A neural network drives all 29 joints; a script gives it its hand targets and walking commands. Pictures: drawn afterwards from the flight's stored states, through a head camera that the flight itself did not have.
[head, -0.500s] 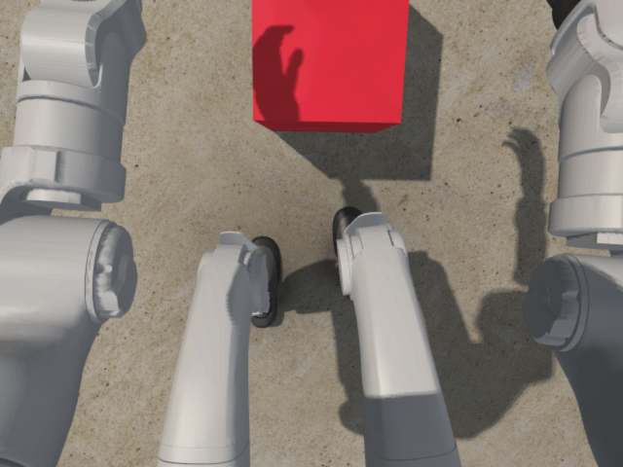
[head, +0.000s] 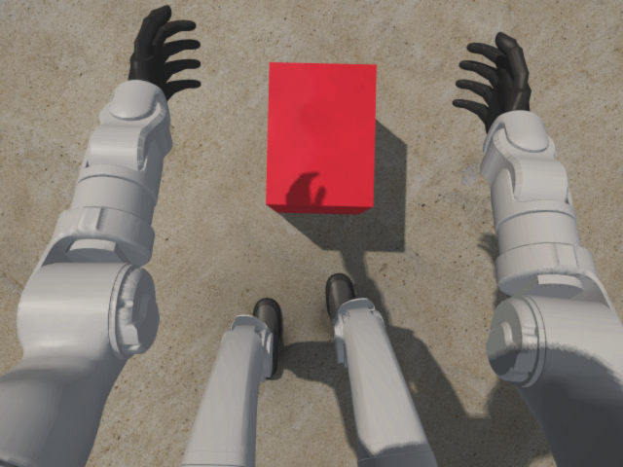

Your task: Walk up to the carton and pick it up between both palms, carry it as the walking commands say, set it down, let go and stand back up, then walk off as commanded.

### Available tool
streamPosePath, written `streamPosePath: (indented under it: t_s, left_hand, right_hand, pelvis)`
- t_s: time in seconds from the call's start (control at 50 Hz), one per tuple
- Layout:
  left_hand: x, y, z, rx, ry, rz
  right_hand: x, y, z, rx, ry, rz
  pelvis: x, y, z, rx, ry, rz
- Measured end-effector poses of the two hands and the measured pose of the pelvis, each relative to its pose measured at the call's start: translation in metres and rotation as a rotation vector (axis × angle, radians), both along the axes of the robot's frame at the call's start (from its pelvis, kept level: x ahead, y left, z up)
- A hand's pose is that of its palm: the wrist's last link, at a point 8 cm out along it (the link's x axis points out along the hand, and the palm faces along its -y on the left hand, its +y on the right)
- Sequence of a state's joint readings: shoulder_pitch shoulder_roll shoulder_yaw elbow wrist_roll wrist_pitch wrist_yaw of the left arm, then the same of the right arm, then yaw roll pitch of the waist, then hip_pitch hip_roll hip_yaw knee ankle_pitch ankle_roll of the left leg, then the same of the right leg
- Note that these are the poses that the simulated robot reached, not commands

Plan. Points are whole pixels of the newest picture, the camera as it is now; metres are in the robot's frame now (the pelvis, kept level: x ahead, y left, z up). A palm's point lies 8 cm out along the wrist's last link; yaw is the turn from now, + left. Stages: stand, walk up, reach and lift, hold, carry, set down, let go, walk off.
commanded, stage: let go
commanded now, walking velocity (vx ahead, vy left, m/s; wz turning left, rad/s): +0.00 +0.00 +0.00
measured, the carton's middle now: (319, 148) +0.56 -0.07 -0.55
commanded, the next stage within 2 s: stand in 1.28 s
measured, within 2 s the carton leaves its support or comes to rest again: neither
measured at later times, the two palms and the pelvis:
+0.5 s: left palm (58, 192) +0.42 +0.19 -0.02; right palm (574, 212) +0.36 -0.25 -0.01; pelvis +0.10 +0.00 +0.08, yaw -2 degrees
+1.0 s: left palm out of the picture +0.28 +0.27 +0.05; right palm (546, 352) +0.26 -0.19 +0.04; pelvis +0.11 +0.04 +0.11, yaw -3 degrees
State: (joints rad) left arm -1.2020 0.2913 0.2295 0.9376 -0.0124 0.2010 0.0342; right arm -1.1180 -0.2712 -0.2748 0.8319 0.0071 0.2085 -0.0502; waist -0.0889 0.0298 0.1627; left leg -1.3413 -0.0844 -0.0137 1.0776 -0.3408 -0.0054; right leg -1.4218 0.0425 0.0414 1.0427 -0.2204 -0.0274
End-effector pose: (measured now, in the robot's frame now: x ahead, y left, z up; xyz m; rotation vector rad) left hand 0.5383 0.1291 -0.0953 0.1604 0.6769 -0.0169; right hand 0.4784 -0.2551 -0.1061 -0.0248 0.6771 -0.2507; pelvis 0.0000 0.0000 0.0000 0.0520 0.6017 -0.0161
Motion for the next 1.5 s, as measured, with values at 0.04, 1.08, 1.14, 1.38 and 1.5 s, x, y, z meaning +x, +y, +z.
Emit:
streamPosePath:
  t_s: [0.04, 1.08, 1.14, 1.38, 1.5]
  left_hand:
    - [-0.006, 0.001, 0.004, 0.013, 0.001, 0.003]
    - [-0.258, 0.137, 0.14, 0.069, 0.122, 0.033]
    - [-0.256, 0.128, 0.139, 0.058, 0.122, 0.024]
    - [-0.266, 0.122, 0.129, 0.139, 0.122, 0.082]
    - [-0.281, 0.157, 0.132, 0.229, 0.138, 0.161]
  right_hand:
    - [-0.002, 0.0, 0.007, -0.022, 0.008, 0.026]
    - [-0.219, 0.061, 0.141, -0.031, 0.132, 0.164]
    - [-0.222, 0.052, 0.141, -0.043, 0.143, 0.153]
    - [-0.229, 0.004, 0.142, -0.147, 0.154, 0.113]
    - [-0.232, -0.024, 0.139, -0.214, 0.156, 0.12]
  pelvis:
    - [0.006, -0.001, 0.004, 0.001, 0.03, 0.001]
    - [0.11, 0.041, 0.108, -0.096, -0.668, -0.037]
    - [0.107, 0.037, 0.107, -0.095, -0.689, -0.035]
    - [0.114, 0.012, 0.105, -0.075, -0.654, -0.012]
    - [0.124, 0.005, 0.104, -0.071, -0.632, 0.003]
